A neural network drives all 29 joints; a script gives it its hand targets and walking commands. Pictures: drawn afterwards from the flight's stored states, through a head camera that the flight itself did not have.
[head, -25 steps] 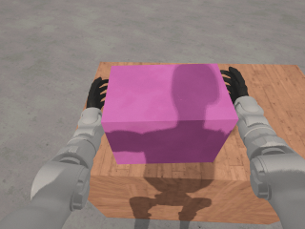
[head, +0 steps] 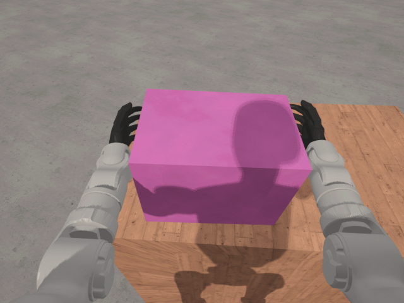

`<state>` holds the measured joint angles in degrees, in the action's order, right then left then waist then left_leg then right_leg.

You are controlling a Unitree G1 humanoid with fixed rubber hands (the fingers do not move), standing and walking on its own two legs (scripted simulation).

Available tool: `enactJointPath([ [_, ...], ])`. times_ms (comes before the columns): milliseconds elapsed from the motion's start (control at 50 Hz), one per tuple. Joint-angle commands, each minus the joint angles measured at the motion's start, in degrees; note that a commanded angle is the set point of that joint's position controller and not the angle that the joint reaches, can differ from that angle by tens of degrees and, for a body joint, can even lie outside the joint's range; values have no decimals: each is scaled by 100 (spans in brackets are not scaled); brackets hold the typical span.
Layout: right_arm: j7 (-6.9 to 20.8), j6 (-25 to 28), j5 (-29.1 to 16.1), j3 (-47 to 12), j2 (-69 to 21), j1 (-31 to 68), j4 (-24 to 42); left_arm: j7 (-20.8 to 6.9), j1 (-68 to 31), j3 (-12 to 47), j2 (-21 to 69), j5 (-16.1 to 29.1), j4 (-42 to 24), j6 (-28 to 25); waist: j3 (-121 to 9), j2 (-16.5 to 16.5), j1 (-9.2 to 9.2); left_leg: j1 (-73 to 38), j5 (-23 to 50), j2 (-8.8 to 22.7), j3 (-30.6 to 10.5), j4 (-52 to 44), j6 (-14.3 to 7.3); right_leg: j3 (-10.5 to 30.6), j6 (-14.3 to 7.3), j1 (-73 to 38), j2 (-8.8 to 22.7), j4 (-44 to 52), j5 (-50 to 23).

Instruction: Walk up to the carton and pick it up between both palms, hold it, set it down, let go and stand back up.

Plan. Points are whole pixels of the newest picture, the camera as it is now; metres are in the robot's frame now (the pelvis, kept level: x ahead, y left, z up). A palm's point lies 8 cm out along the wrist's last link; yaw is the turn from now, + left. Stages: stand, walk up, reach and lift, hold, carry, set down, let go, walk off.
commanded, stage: reach and lift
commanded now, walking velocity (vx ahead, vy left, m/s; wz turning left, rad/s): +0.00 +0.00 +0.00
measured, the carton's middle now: (213, 160) +0.41 -0.04 +0.06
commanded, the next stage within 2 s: none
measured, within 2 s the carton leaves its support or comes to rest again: neither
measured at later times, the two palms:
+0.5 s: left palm (108, 140) +0.39 +0.16 +0.16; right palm (320, 141) +0.36 -0.23 +0.15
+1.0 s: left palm (86, 130) +0.38 +0.18 +0.20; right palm (315, 119) +0.37 -0.21 +0.20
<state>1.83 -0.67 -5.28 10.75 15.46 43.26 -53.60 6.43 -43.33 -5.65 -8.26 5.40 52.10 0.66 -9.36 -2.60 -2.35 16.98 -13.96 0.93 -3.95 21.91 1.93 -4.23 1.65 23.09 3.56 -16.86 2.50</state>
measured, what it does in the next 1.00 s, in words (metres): stands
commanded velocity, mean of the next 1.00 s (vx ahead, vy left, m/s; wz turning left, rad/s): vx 0.00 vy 0.00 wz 0.00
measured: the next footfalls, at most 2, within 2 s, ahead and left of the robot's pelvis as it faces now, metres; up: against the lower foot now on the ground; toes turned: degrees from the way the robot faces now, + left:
none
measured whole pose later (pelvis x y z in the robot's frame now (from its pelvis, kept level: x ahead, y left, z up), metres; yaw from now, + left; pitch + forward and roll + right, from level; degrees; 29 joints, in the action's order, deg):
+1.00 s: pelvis +0.00 +0.01 +0.00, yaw +0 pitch -1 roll -1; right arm -2.3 -23.0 -11.1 7.8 13.1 40.9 -32.5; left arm -1.4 -36.2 -16.0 -5.9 -7.0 13.9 36.1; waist -4.9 2.0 -4.7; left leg 4.4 -13.7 0.8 -3.5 19.1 1.2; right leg -3.9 2.4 10.1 3.6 -12.9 1.6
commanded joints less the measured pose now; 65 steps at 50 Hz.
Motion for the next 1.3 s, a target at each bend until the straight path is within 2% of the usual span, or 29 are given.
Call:
enactJointPath([
  [0,740,29,-256,-1707,-3090,3557,1800,-1018,-3537,1590,3670,-98,-2127,385,-2657,405,-265,-7,1895,-372,304,-286,206,-83,-116,-3358,-519,-438,-1852],
  [60,704,-35,-388,-1812,-2931,3558,2441,-1012,-3094,1609,3801,-193,-2535,706,-2639,358,-310,-250,2325,-387,299,-215,275,-126,-136,-3430,-614,-438,-1969],
  [100,689,-300,-308,-1717,-2830,3354,2213,-1071,-3090,1476,3582,-334,-2657,1035,-2110,377,-389,-71,2172,-398,307,-309,277,-72,-111,-3496,-563,-320,-1789],
  [120,703,-489,-240,-1688,-2895,3271,1852,-1176,-3031,1114,3256,-515,-2226,1223,-1525,589,-244,141,1452,-450,394,-502,183,12,-114,-3586,-471,-184,-1474],
  [140,693,-433,-243,-1535,-2892,3470,2435,-1234,-3090,1212,3402,-457,-2588,1328,-1776,533,-370,368,1323,-457,416,-539,169,-68,-98,-3912,-503,-290,-1663],
  [160,710,-446,-358,-1710,-2922,3479,2662,-1179,-3021,1330,3431,-429,-3057,1336,-2192,247,-228,279,1680,-443,410,-508,205,-49,-101,-3956,-524,-354,-1829],
  [220,710,-497,-673,-2095,-2927,3437,3095,-1055,-2962,1730,3661,-298,-3717,1502,-2646,124,-343,-303,2776,-467,288,-165,426,-7,-89,-3883,-626,-404,-2425],
  [280,688,-698,-663,-1968,-2900,3157,3104,-1128,-2853,1467,3447,-449,-3894,1702,-1992,276,-363,-42,1899,-481,279,-419,289,-27,-51,-3960,-548,-322,-1895],
  [320,728,-887,-430,-1800,-2810,3007,2818,-1231,-2487,1091,3246,-715,-3293,1999,-1169,486,-322,262,1031,-489,394,-708,188,-71,-31,-3882,-482,-130,-1135],
  [360,796,-833,-363,-1653,-2778,3358,2912,-1285,-2678,1137,3212,-704,-3497,2092,-1306,315,-256,314,820,-457,434,-768,153,-86,-74,-3762,-472,-136,-847],
  [400,867,-744,-635,-2016,-2858,3546,3479,-1138,-2591,1632,3602,-497,-4195,2127,-2133,48,-241,-310,1993,-388,345,-525,295,-108,-151,-3675,-614,-208,-1299],
  [420,878,-881,-643,-2152,-2842,3261,3012,-1101,-2529,1696,3587,-526,-3982,2231,-2041,91,-237,-451,2053,-403,332,-474,328,-41,-106,-3492,-630,-147,-1135],
  [440,841,-899,-620,-2053,-2953,3351,3176,-1136,-2703,1677,3556,-502,-3932,2242,-1776,286,-361,-246,1675,-425,320,-484,271,-41,-97,-3498,-596,-77,-1029],
  [480,823,-833,-787,-2216,-2944,3516,3621,-1077,-2766,2016,3711,-232,-4574,2233,-2338,289,-279,-520,2296,-344,253,-357,351,-50,-130,-3476,-672,-198,-1286],
  [520,785,-1055,-753,-2317,-2940,3071,3508,-1128,-2141,1807,3515,-400,-4097,2421,-1682,540,-281,-169,1775,-429,339,-509,238,49,-108,-3582,-580,-100,-1162],
  [560,747,-1117,-738,-2078,-2978,3443,3461,-1224,-2541,1665,3484,-479,-4181,2546,-1358,466,-323,64,1255,-401,319,-639,176,0,-102,-3583,-556,-102,-831],
  [580,725,-1059,-893,-2348,-3117,3874,4191,-1228,-2544,1834,3655,-313,-4549,2591,-1925,365,-95,49,1538,-389,314,-583,195,41,-102,-3852,-609,-190,-1077],
  [600,727,-1188,-943,-2300,-3093,3552,3788,-1211,-2751,1958,3608,-171,-4636,2603,-1867,303,-281,19,1366,-414,301,-638,213,95,-107,-3690,-575,-132,-909],
  [640,718,-1268,-966,-2214,-3080,3809,3938,-1192,-3054,1958,3653,-179,-4673,2672,-1944,150,-343,-14,1380,-435,297,-585,263,57,-107,-3613,-616,-160,-882],
  [840,499,-1842,-954,-2086,-3176,3694,3584,-1580,-2855,1043,3201,-642,-4223,3211,-1356,469,-209,280,615,-516,409,-962,43,184,-13,-4161,-489,5,-643],
  [860,502,-1843,-978,-2246,-3251,3619,3724,-1616,-2635,1039,3180,-662,-4319,3245,-1489,505,-88,227,851,-507,428,-920,44,221,-27,-4245,-484,-70,-926],
  [880,484,-1774,-1068,-2397,-3294,3958,4187,-1621,-2864,1336,3269,-456,-4559,3241,-1864,460,-126,300,1120,-547,401,-767,79,225,-52,-4342,-530,-176,-1186],
  [900,428,-1874,-1211,-2574,-3376,3616,3940,-1608,-2750,1376,3164,-482,-4731,3258,-1780,368,-156,98,1332,-556,400,-742,115,288,-37,-4434,-506,-154,-1457],
  [940,388,-1922,-1308,-2551,-3257,3675,4070,-1603,-2834,1471,3257,-438,-4883,3351,-1746,317,-302,-9,1484,-540,351,-654,204,268,-43,-4330,-536,-122,-1364],
  [1100,316,-2154,-1437,-2445,-3025,3578,4378,-1675,-2859,1487,3282,-352,-5218,3564,-1594,180,-344,-107,1793,-471,237,-642,295,218,-122,-4151,-594,-117,-1209],
  [1120,318,-2153,-1580,-2713,-3051,3640,4726,-1648,-2811,1731,3392,-221,-5428,3607,-1933,141,-337,-240,2269,-476,221,-527,398,222,-132,-4255,-664,-141,-1490],
  [1160,320,-2351,-1395,-2373,-2807,3518,4059,-1699,-2778,1306,3171,-471,-4777,3766,-1232,126,-380,-124,1784,-452,244,-681,343,245,-162,-4043,-625,18,-963],
  [1220,298,-2278,-1658,-2696,-3032,3768,5012,-1679,-2842,1730,3390,-159,-5611,3729,-2145,210,-332,-248,2479,-468,213,-498,399,285,-158,-4443,-663,-168,-1746],
  [1280,289,-2484,-1695,-2501,-2782,3831,4586,-1649,-3019,1551,3218,-269,-5340,3850,-1556,42,-403,-131,2206,-444,132,-510,400,282,-189,-4133,-675,-122,-1336],
])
